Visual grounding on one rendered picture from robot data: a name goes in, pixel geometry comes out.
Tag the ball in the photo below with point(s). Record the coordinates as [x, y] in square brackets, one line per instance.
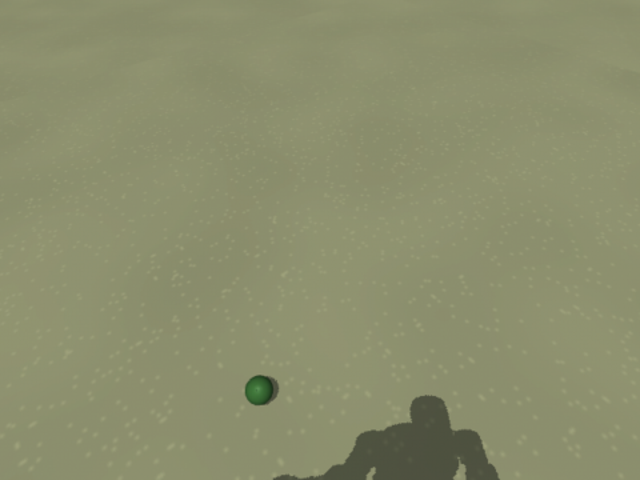
[259, 390]

